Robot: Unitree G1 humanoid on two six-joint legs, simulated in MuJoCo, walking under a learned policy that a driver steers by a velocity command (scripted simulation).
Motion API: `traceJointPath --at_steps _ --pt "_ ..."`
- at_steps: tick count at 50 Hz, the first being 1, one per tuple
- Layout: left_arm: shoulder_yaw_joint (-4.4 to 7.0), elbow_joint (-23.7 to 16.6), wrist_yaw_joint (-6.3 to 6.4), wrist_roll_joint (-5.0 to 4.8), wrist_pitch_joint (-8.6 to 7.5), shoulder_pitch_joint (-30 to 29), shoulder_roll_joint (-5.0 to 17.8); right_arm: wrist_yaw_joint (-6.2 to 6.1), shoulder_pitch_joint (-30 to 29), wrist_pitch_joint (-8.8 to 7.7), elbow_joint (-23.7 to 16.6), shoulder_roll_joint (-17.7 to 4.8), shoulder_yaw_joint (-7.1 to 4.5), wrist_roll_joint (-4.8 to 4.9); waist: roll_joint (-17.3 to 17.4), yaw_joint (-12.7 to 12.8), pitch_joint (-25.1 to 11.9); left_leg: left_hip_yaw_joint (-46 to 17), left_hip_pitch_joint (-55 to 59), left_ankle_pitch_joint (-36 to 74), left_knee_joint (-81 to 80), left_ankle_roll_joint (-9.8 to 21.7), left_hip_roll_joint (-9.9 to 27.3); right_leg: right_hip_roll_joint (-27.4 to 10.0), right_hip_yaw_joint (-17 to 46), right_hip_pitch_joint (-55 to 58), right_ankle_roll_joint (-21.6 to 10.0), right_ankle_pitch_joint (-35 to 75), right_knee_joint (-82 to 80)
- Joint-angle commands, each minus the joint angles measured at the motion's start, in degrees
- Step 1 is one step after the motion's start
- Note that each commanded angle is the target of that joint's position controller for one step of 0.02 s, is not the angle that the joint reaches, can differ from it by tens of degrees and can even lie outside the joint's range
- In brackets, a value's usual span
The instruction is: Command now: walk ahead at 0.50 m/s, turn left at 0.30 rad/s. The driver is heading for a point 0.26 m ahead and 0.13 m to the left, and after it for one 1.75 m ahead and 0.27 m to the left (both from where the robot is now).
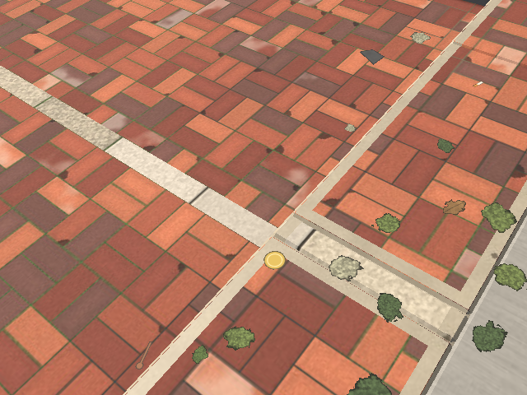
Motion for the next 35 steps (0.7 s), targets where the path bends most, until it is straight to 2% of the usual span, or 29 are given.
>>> traceJointPath --at_steps 1,5,6,8,11,13,15,16,17,18,19,20,21,22,23,24,26,28,32,35 --pt "1.46 -0.4 0.51 -0.56 -1.85 4.6 5.3 0.81 2.0 0.92 -1.9 -2.9 -1.06 -0.50 -6.4 0.5 0.5 -2.2 -10.0 5.0 2.4 -0.6 2.8 -15.2 11.8 7.3 -3.5 10.3 -15.2" --pt "1.75 1.8 0.85 -0.80 -2.16 8.2 5.4 1.50 -5.4 1.56 -4.4 -1.9 -1.06 -0.64 -5.6 1.1 2.4 -1.4 -17.5 12.0 -0.2 -1.4 3.6 -15.0 5.1 9.8 -3.5 17.3 -15.9" --pt "1.59 2.3 0.98 -0.77 -2.10 8.4 5.0 1.62 -7.1 1.52 -5.1 -1.7 -0.94 -0.66 -5.3 0.9 3.4 -0.7 -17.8 13.6 -2.7 -1.7 3.2 -14.6 2.9 9.6 -3.4 23.5 -15.1" --pt "1.43 2.7 1.29 -0.89 -1.86 7.8 4.9 1.79 -10.2 1.32 -6.4 -0.3 -0.25 -0.72 -5.6 0.7 4.2 2.5 -14.4 16.9 -10.9 -1.9 2.1 -13.1 -2.0 8.0 -2.6 34.2 -12.5" --pt "1.58 4.0 1.93 -1.14 -1.43 9.8 6.0 2.20 -14.8 1.24 -8.1 0.8 0.66 -0.91 -6.6 2.3 3.7 7.4 -8.5 20.2 -21.3 -0.8 -0.2 -12.8 -5.6 9.1 -1.7 41.2 -8.7" --pt "1.94 4.6 2.49 -1.13 -0.85 10.3 7.2 2.10 -13.2 1.20 -8.2 -0.2 0.46 -1.34 -7.7 1.7 1.9 8.7 -5.1 17.2 -23.8 0.8 -2.1 -13.7 -6.4 12.2 -1.2 47.9 -3.4" --pt "2.60 4.3 3.21 -1.24 -0.10 8.7 8.7 1.56 -7.5 1.00 -7.1 -2.2 -0.33 -1.83 -8.7 -0.7 -1.3 9.1 1.1 11.9 -25.4 3.1 -4.8 -14.3 -6.6 13.3 -1.0 54.8 6.4" --pt "2.80 3.9 3.32 -1.31 0.40 7.9 9.1 1.23 -3.1 0.45 -6.1 -3.6 -1.02 -2.02 -8.1 -2.4 -4.1 8.1 6.1 11.9 -28.5 4.5 -5.9 -14.2 -6.2 12.7 -0.9 51.6 15.0" --pt "3.02 3.4 3.07 -1.83 0.79 6.7 9.5 0.56 2.3 -0.43 -4.7 -5.5 -1.92 -2.48 -4.6 -5.7 -7.2 6.0 13.8 21.1 -36.3 6.2 -5.4 -12.1 -6.9 9.2 0.9 39.8 28.1" --pt "2.31 1.5 2.77 -1.42 0.80 9.5 6.0 -0.23 3.1 -0.90 -4.8 -11.5 -3.36 -2.00 4.7 -3.5 -11.7 -7.9 26.7 52.2 -31.1 9.5 7.8 -6.5 -6.7 -4.5 3.1 -1.4 45.3" --pt "1.92 -0.8 2.59 -2.29 1.69 14.7 4.2 -0.59 2.9 0.04 -6.1 -16.8 -4.90 -0.06 11.3 -0.9 -21.5 -30.7 39.3 73.1 -31.6 22.6 21.8 3.0 1.4 -18.8 5.2 -28.0 62.4" --pt "2.07 -0.3 2.56 -0.65 2.30 11.6 6.5 -1.10 1.2 1.44 -7.8 -14.7 -4.86 1.89 0.8 -2.6 -21.8 -28.0 34.6 58.2 -36.0 22.3 20.3 -1.1 8.6 -20.7 5.3 -22.7 62.0" --pt "2.02 -1.4 2.42 -0.91 2.40 7.1 6.3 -1.60 -3.6 2.25 -8.5 -11.1 -3.89 1.82 -0.6 -1.6 -12.5 -23.9 25.4 45.0 -39.5 20.5 17.8 -2.7 8.4 -22.1 5.5 -18.2 59.4" --pt "2.18 -1.6 2.52 -0.52 2.51 4.7 6.4 -1.83 -6.5 2.76 -8.6 -7.8 -2.86 1.34 -3.3 0.3 -5.7 -20.8 17.5 38.0 -42.5 17.0 14.2 -4.1 8.5 -21.8 5.7 -15.5 54.1" --pt "2.36 -2.0 2.54 0.17 3.31 4.2 6.7 -1.99 -7.6 2.94 -8.6 -6.4 -2.48 1.38 -2.5 1.6 -3.2 -18.0 12.7 35.7 -43.7 14.6 11.3 -5.1 8.9 -19.8 5.9 -14.0 49.6" --pt "2.35 -1.7 2.51 0.61 4.44 5.5 6.2 -1.94 -8.1 2.94 -8.7 -5.8 -2.31 1.05 -1.4 2.5 -3.4 -16.0 9.3 33.8 -44.5 13.1 9.2 -4.9 8.6 -16.5 6.1 -12.6 47.1" --pt "2.14 -1.7 2.42 0.44 5.79 6.3 4.9 -1.41 -8.2 2.33 -9.1 -7.4 -2.75 0.23 -0.8 3.2 -5.3 -14.7 7.4 33.5 -44.4 11.7 6.9 -3.7 8.2 -14.2 6.4 -10.9 44.4" --pt "2.17 -2.4 2.34 0.22 6.33 5.0 4.8 -1.19 -8.1 2.23 -9.6 -8.9 -3.28 0.04 0.2 2.9 -6.3 -15.3 7.2 27.6 -44.9 10.6 5.9 -3.5 8.6 -14.9 6.7 -9.4 41.4" --pt "2.45 -3.4 2.48 0.10 7.10 1.0 5.8 -1.35 -7.2 3.01 -10.1 -8.2 -3.08 -0.16 3.4 0.9 -5.7 -17.8 8.3 9.3 -47.7 8.9 5.4 -3.5 9.1 -17.1 7.1 -7.5 35.2" --pt "2.31 -3.9 2.53 -0.22 7.24 -0.9 5.7 -1.49 -6.2 3.54 -10.0 -8.1 -2.98 -0.34 4.6 -0.3 -4.8 -20.0 9.4 1.2 -48.8 8.4 5.8 -3.1 9.2 -16.1 6.7 -8.6 29.8"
